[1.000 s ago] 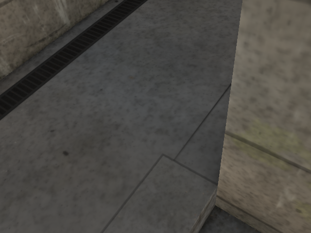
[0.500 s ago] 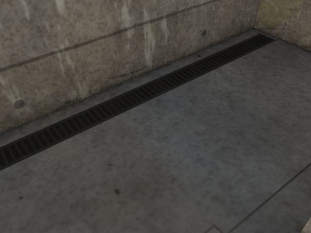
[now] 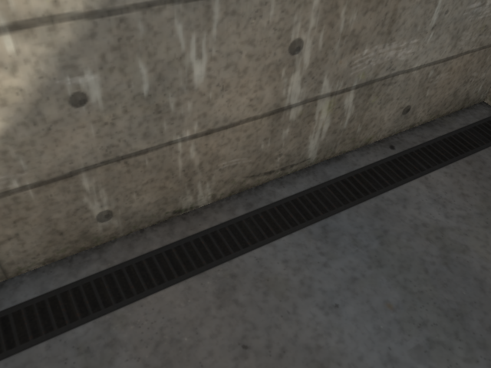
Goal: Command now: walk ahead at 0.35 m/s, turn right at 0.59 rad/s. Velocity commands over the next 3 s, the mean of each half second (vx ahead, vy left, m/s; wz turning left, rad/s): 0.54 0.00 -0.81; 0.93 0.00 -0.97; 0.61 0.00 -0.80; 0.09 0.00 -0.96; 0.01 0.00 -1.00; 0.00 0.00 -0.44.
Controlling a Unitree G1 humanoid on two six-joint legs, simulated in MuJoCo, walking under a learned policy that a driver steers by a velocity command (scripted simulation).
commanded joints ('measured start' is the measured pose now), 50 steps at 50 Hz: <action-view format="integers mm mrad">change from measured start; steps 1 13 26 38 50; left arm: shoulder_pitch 373 194 -11 -43 45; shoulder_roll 145 257 90 191 267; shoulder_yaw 82 63 52 10 62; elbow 48 34 -76 -120 -27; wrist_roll -17 -46 51 52 6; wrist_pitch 15 2 75 80 -17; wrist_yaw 3 134 -22 -26 74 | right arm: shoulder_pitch -170 -451 -73 156 -186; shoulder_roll -289 -143 -104 -321 -212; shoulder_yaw -79 -32 -38 -71 -39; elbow -129 -336 -121 16 -302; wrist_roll -77 153 31 30 -1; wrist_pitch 2 7 -10 14 66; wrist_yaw -32 -139 -89 -138 -62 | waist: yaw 181 -20 -6 124 -90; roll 117 119 126 204 35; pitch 25 67 121 68 253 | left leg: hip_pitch -330 -72 130 133 -398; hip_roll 185 -14 243 305 168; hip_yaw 10 -416 -373 -30 -298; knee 146 106 -324 156 457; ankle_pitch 1339 51 167 1608 104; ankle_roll -117 -18 155 39 7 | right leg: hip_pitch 736 169 -102 624 357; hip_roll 50 -123 -130 48 -87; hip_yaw -69 693 43 -238 318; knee -426 -950 62 -473 -1064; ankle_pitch -31 -619 -204 -297 -364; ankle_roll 119 -136 88 -95 -194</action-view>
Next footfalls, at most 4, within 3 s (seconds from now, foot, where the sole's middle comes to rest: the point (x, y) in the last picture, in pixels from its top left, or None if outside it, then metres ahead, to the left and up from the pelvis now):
0.08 right None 0.18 -0.05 -0.78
0.32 left None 0.31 0.22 -0.78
0.80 right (283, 365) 0.58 -0.14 -0.78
1.18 left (327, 240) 1.02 -0.32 -0.78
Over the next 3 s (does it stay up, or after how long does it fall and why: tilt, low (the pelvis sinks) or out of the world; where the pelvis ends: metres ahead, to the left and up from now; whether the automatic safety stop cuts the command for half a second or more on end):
stays up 0.90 -0.63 -0.01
